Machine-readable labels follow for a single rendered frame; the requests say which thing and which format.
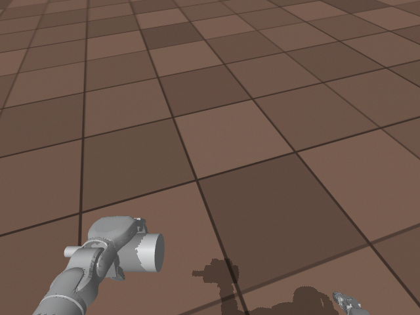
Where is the left robot hand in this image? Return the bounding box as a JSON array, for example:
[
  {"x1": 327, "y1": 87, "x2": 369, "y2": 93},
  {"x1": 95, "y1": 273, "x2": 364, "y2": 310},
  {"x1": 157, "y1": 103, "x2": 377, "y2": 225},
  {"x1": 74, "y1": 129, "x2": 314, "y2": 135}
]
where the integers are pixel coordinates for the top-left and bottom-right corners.
[{"x1": 88, "y1": 216, "x2": 148, "y2": 281}]

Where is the right robot hand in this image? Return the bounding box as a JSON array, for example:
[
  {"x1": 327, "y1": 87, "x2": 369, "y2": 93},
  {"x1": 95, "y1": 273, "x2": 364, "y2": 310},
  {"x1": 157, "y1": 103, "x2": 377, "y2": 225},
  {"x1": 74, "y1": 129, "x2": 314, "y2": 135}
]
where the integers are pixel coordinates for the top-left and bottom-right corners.
[{"x1": 333, "y1": 292, "x2": 370, "y2": 315}]

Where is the bottle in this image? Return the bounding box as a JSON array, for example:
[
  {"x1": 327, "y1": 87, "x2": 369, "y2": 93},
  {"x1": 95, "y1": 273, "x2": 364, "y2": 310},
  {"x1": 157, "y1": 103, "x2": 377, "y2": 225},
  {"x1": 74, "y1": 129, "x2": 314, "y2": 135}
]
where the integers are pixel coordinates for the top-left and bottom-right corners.
[{"x1": 64, "y1": 234, "x2": 165, "y2": 272}]

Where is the left robot arm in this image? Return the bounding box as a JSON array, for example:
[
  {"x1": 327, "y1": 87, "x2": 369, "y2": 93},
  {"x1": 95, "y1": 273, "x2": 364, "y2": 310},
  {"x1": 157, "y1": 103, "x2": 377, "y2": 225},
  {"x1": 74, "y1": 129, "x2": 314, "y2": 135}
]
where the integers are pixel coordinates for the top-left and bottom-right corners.
[{"x1": 32, "y1": 238, "x2": 116, "y2": 315}]

